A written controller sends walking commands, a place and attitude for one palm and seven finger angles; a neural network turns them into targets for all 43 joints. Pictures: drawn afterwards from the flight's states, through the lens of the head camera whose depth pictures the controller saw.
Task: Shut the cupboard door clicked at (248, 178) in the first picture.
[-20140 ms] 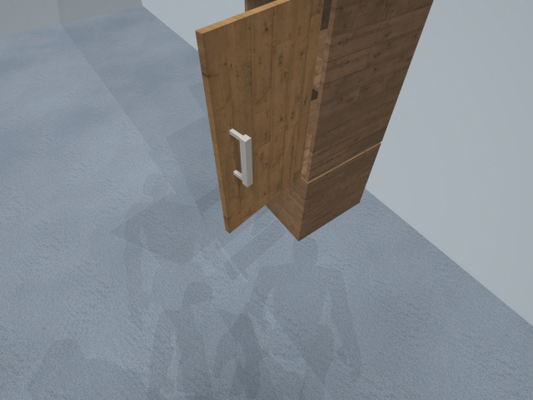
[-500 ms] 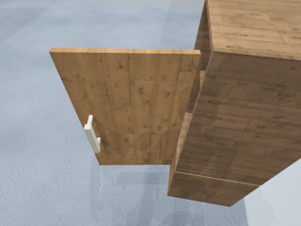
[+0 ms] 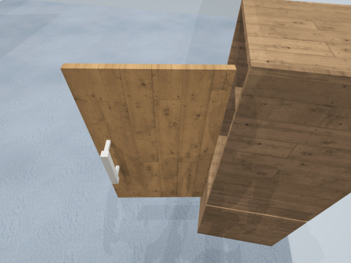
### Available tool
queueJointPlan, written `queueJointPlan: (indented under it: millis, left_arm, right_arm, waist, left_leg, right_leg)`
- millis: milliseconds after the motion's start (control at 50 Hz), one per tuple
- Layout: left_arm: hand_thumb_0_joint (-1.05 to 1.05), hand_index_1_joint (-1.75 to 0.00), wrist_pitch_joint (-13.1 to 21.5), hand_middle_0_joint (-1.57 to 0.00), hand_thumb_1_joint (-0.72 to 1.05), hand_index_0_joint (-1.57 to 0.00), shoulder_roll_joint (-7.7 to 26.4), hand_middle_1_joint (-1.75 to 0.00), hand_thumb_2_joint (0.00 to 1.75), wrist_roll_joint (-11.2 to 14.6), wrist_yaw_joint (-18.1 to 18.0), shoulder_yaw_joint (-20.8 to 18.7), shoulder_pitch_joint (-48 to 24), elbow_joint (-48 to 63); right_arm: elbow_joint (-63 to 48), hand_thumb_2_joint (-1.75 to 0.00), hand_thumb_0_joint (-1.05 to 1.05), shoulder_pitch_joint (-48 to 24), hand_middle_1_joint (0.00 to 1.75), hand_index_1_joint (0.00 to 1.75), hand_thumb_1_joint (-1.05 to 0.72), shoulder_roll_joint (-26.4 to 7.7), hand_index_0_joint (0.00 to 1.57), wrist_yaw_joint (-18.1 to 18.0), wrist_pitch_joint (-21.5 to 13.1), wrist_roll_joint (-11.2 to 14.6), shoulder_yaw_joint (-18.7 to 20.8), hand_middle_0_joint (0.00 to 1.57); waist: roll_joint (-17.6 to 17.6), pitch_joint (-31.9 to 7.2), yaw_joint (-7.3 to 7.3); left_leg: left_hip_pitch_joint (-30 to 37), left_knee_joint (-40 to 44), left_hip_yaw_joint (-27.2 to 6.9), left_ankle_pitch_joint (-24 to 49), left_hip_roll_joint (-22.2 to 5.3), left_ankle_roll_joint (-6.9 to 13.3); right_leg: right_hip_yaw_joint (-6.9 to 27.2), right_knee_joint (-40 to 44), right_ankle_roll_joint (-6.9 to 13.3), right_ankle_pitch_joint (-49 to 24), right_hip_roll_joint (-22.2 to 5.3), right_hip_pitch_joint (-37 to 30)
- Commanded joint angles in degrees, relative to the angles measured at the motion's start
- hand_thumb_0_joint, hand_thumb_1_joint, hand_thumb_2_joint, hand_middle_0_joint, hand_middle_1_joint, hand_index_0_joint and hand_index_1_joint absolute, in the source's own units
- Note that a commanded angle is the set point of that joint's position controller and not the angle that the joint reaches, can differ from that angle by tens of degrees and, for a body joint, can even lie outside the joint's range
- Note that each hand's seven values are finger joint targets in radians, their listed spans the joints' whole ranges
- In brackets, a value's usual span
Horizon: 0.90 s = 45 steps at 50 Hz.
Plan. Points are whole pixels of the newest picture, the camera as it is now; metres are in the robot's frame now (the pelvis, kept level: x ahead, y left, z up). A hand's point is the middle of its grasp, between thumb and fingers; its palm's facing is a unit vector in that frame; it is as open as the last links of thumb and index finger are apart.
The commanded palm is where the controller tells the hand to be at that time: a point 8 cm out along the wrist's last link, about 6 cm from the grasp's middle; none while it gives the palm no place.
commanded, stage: look again from close up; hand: left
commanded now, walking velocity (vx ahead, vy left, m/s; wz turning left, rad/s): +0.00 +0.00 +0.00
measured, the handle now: (111, 162) +0.38 +0.21 -0.05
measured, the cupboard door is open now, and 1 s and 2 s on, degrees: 100 100 100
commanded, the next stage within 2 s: raise the hand and make a fist in 0.40 s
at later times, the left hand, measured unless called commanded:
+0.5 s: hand out of the picture -0.04 +0.16 -0.18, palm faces +0.02 -0.98 -0.17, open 7.4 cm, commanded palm +0.08 +0.21 -0.08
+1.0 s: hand out of the picture +0.10 +0.17 -0.09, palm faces +0.21 -0.98 -0.05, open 5.8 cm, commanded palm +0.09 +0.22 -0.07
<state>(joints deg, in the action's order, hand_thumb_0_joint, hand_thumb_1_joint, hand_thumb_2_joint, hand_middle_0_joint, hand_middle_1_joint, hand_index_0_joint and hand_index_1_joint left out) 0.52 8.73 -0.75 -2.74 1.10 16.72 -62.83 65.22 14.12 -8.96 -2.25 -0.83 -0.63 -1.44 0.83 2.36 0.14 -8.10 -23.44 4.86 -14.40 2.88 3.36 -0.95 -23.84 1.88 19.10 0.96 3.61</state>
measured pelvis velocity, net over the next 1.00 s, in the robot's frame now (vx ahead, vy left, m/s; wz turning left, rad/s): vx -0.07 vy -0.03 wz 0.07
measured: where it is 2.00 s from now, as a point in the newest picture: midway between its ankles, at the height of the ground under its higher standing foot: outside the picture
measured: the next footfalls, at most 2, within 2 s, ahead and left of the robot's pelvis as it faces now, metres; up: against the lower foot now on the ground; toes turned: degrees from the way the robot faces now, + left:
none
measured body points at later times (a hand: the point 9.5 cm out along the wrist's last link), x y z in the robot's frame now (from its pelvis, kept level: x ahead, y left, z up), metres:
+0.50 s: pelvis -0.01 +0.00 +0.00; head +0.01 +0.01 +0.45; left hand -0.04 +0.22 -0.16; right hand -0.02 -0.21 -0.16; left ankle -0.02 +0.08 -0.74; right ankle -0.07 -0.09 -0.74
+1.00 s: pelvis -0.07 -0.03 -0.11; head -0.03 -0.02 +0.34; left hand +0.08 +0.22 -0.08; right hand +0.18 -0.25 -0.14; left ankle -0.02 +0.08 -0.74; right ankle -0.03 -0.09 -0.74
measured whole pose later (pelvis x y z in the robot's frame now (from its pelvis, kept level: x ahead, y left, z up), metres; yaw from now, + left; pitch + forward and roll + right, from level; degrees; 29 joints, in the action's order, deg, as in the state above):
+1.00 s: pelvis -0.07 -0.03 -0.11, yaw +4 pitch +13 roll +0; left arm 28.1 11.2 12.0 6.4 -4.6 29.2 -3.2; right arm 27.0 8.5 -14.7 -0.3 -13.1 0.7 2.1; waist 1.3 -9.4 1.7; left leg -55.7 -71.2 0.5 -28.8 1.2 1.5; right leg -7.4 -70.8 5.8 31.2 1.9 53.3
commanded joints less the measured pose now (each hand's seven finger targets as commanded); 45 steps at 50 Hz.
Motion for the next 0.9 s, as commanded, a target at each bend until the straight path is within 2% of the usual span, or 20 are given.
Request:
queueJointPlan:
  millis: [0,200,460,480,500,520,540,560,580,600,620,660,680,700,720,740,760,780,840,880]
  left_arm:
    - [0.00,-0.30,0.65,-0.20,0.90,-0.20,5.43,-0.30,0.90,0.33,-0.19,-0.80,5.29,0.94]
    - [0.00,-0.30,0.56,-0.20,0.90,-0.20,5.07,-0.30,0.90,0.33,0.00,-0.67,5.70,0.47]
    - [0.00,-0.30,0.81,-0.20,0.90,-0.20,4.54,-0.30,0.90,0.26,-0.03,-0.61,6.86,-0.18]
    - [0.00,-0.30,2.90,-0.20,0.90,-0.20,5.04,-0.30,0.90,-1.17,-2.00,-0.56,8.03,-0.81]
    - [0.00,-0.30,16.71,-0.20,0.90,-0.20,32.40,-0.30,0.90,6.83,-3.23,-17.32,-38.77,91.31]
    - [0.00,-0.32,13.68,-0.22,0.90,-0.22,10.10,-0.32,0.90,7.43,-4.52,-0.51,-4.02,76.73]
    - [0.00,-0.34,6.11,-0.24,0.90,-0.24,0.77,-0.34,0.90,8.96,-5.41,2.48,8.03,72.58]
    - [0.00,-0.36,4.35,-0.25,0.90,-0.25,-4.15,-0.36,0.90,8.19,-5.12,6.93,5.86,65.07]
    - [0.00,-0.38,6.38,-0.27,0.90,-0.27,-4.91,-0.38,0.90,8.73,-4.09,7.03,1.39,64.83]
    - [0.00,-0.40,9.86,-0.29,0.90,-0.29,-1.49,-0.40,0.90,8.30,-3.48,3.09,-1.14,62.00]
    - [0.00,-0.42,13.68,-0.31,0.90,-0.31,-2.08,-0.42,0.90,8.46,-2.16,1.32,1.18,56.36]
    - [0.00,-0.46,22.27,-0.35,0.90,-0.35,-2.78,-0.46,0.90,10.97,3.07,-2.24,11.39,49.55]
    - [0.00,-0.48,27.20,-0.36,0.90,-0.36,-2.06,-0.48,0.90,13.40,6.64,-4.78,15.98,48.14]
    - [0.00,-0.50,32.23,-0.38,0.90,-0.38,-2.72,-0.50,0.90,15.56,10.93,-4.10,16.35,49.24]
    - [0.00,-0.52,36.83,-0.40,0.90,-0.40,-0.59,-0.52,0.90,16.82,15.07,-6.07,15.89,50.35]
    - [0.00,-0.54,38.36,-0.42,0.90,-0.42,3.93,-0.54,0.90,16.57,17.10,-10.60,18.99,48.47]
    - [0.00,-0.56,37.52,-0.44,0.90,-0.44,5.31,-0.56,0.90,16.00,17.74,-10.99,19.82,50.38]
    - [0.00,-0.58,35.22,-0.46,0.90,-0.46,7.22,-0.58,0.90,15.27,17.48,-11.11,17.06,53.78]
    - [0.00,-0.64,29.68,-0.51,0.90,-0.51,12.27,-0.64,0.90,14.71,12.85,-13.94,8.48,66.20]
    - [0.00,-0.68,31.04,-0.55,0.90,-0.55,11.14,-0.68,0.90,14.53,9.21,-13.03,2.61,76.73]
  right_arm:
    - [-1.44,-0.90,0.00,3.78,0.30,0.30,-0.90,-5.50,0.20,-0.28,-0.86,0.15,0.75,0.20]
    - [-1.18,-0.90,0.00,3.78,0.30,0.30,-0.90,-5.52,0.20,-0.15,-0.90,0.16,0.66,0.20]
    - [-0.72,-0.90,0.00,4.42,0.30,0.30,-0.90,-4.87,0.20,-0.13,-1.06,0.30,0.73,0.20]
    - [-4.67,-0.90,0.00,1.34,0.30,0.30,-0.90,-6.98,0.20,0.63,-1.80,0.59,0.90,0.20]
    - [-21.57,-0.90,0.00,9.74,0.30,0.30,-0.90,-19.47,0.20,-3.99,-12.03,2.24,3.75,0.20]
    - [-20.64,-0.90,0.00,4.76,0.30,0.30,-0.90,-12.77,0.20,-4.70,-17.86,3.39,0.44,0.20]
    - [-20.90,-0.90,0.00,2.92,0.30,0.30,-0.90,-10.49,0.20,-2.82,-19.84,2.60,1.78,0.20]
    - [-19.18,-0.90,0.00,2.24,0.30,0.30,-0.90,-9.91,0.20,-1.25,-20.43,3.02,1.46,0.20]
    - [-22.09,-0.90,0.00,1.97,0.30,0.30,-0.90,-11.63,0.20,-0.01,-20.73,2.65,3.03,0.20]
    - [-24.04,-0.90,0.00,0.53,0.30,0.30,-0.90,-13.42,0.20,0.75,-21.20,1.70,4.20,0.20]
    - [-25.98,-0.90,0.00,-0.95,0.30,0.30,-0.90,-13.21,0.20,1.33,-21.27,0.91,4.55,0.20]
    - [-30.37,-0.90,0.00,-3.83,0.30,0.30,-0.90,-12.72,0.20,2.69,-21.50,0.66,5.15,0.20]
    - [-32.19,-0.90,0.00,-4.80,0.30,0.30,-0.90,-12.19,0.20,3.08,-21.14,0.61,5.77,0.20]
    - [-34.06,-0.90,0.00,-6.31,0.30,0.30,-0.90,-12.43,0.20,3.58,-20.81,0.48,5.80,0.20]
    - [-35.73,-0.90,0.00,-6.65,0.30,0.30,-0.90,-12.58,0.20,4.05,-20.26,0.77,6.10,0.20]
    - [-37.50,-0.90,0.00,-6.30,0.30,0.30,-0.90,-12.43,0.20,4.34,-18.79,1.29,6.67,0.20]
    - [-40.78,-0.90,0.00,-8.03,0.30,0.30,-0.90,-12.48,0.20,4.44,-17.52,1.70,6.51,0.20]
    - [-43.56,-0.90,0.00,-9.97,0.30,0.30,-0.90,-12.48,0.20,4.28,-16.22,2.27,6.17,0.20]
    - [-47.84,-0.90,0.00,-10.54,0.30,0.30,-0.90,-12.13,0.20,2.65,-13.24,2.70,5.73,0.20]
    - [-48.15,-0.90,0.00,-8.09,0.30,0.30,-0.90,-10.86,0.20,1.96,-13.44,2.19,5.33,0.20]
  waist:
    - [-0.12,1.21,0.25]
    - [-0.81,2.14,0.26]
    - [0.28,2.10,0.36]
    - [-0.40,2.01,0.32]
    - [-5.55,-23.50,-10.35]
    - [-24.50,-31.28,-4.30]
    - [-20.38,-24.49,-2.29]
    - [-8.18,-11.40,-3.48]
    - [-3.51,-1.88,-5.31]
    - [1.34,-0.65,-5.66]
    - [8.00,-0.49,-5.37]
    - [11.08,-7.67,-0.87]
    - [18.28,-7.82,1.54]
    - [20.03,-8.22,1.84]
    - [17.37,-9.75,2.28]
    - [11.64,-10.93,4.02]
    - [5.71,-12.59,5.11]
    - [2.03,-12.33,5.52]
    - [0.05,-14.97,4.57]
    - [-3.84,-18.57,2.42]
  left_leg:
    - [1.94,3.17,-8.31,17.03,-8.48,0.01]
    - [2.02,4.55,-8.91,14.35,-8.44,0.10]
    - [1.41,4.67,-9.00,13.86,-8.30,0.15]
    - [-1.48,-7.31,-8.12,29.32,-9.08,-1.50]
    - [21.12,-4.87,-8.52,38.65,-6.25,-1.10]
    - [30.30,-1.89,-9.64,44.31,-8.79,-2.02]
    - [18.29,0.62,-11.06,42.92,-8.10,-5.38]
    - [5.99,-0.89,-10.10,32.89,-7.72,-4.69]
    - [-1.87,-3.89,-11.62,20.22,-6.90,-4.05]
    - [-9.17,-8.28,-12.50,7.71,-5.40,-4.15]
    - [-16.65,-12.88,-12.39,-1.89,-3.97,-3.99]
    - [-25.93,-21.18,-9.56,-5.30,-1.67,-3.74]
    - [-32.39,-25.31,-7.91,-7.32,-1.18,-3.90]
    - [-38.30,-29.01,-6.99,-9.92,-0.34,-4.16]
    - [-42.80,-32.17,-6.39,-11.56,0.10,-4.53]
    - [-45.14,-33.77,-5.50,-11.38,0.08,-4.51]
    - [-46.41,-34.19,-4.05,-11.92,0.78,-3.76]
    - [-47.28,-33.89,-3.43,-13.73,1.06,-3.19]
    - [-47.59,-35.06,-4.11,-17.14,0.38,-1.88]
    - [-45.14,-37.08,-5.10,-16.01,-0.64,-1.27]
  right_leg:
    - [5.88,3.49,0.87,-17.99,-7.24,4.18]
    - [5.91,4.48,0.76,-13.06,-7.00,5.50]
    - [6.17,4.79,0.68,-13.46,-7.16,5.34]
    - [5.89,2.35,-0.97,-31.96,-8.40,8.21]
    - [-2.64,-11.03,-1.83,-33.43,-1.05,14.50]
    - [-2.71,-16.04,-0.69,-6.91,2.15,19.30]
    - [-2.26,-18.34,-0.08,0.72,1.18,18.60]
    - [-1.88,-18.81,-0.86,1.36,-0.30,24.01]
    - [-2.97,-14.97,-0.70,2.09,-0.67,26.73]
    - [-3.79,-13.00,-0.21,1.54,-0.94,29.31]
    - [-4.49,-12.80,-0.11,2.45,-1.06,33.34]
    - [-2.79,-18.15,0.60,7.23,-1.66,36.23]
    - [-0.71,-19.65,0.38,11.26,-1.79,38.29]
    - [3.19,-20.80,-0.13,14.01,-2.90,39.44]
    - [6.52,-22.89,-0.24,14.39,-3.87,39.19]
    - [8.90,-24.66,0.41,13.44,-4.39,37.44]
    - [9.51,-25.86,0.64,14.87,-4.24,36.18]
    - [10.29,-25.43,0.66,18.73,-4.09,36.65]
    - [12.11,-24.12,0.43,27.81,-3.17,38.36]
    - [11.85,-24.73,0.22,26.01,-2.70,40.13]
